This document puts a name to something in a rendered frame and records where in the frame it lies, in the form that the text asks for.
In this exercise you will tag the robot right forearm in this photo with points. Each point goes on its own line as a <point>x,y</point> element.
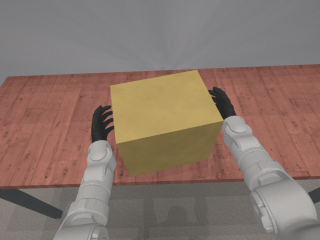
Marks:
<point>252,159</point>

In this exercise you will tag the left robot upper arm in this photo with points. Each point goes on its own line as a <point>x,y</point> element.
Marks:
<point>90,231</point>

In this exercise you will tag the right robot hand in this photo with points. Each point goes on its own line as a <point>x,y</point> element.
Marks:
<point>223,103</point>

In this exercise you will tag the table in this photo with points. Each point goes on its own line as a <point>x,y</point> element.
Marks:
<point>46,123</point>

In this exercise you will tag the robot left forearm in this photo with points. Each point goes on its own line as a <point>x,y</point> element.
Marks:
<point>91,204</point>

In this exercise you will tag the right robot upper arm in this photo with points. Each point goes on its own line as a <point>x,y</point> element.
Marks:
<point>283,209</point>

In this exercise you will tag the carton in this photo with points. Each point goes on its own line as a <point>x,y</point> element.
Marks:
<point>164,122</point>

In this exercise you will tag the left robot hand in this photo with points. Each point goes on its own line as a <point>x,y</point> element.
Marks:
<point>98,126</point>

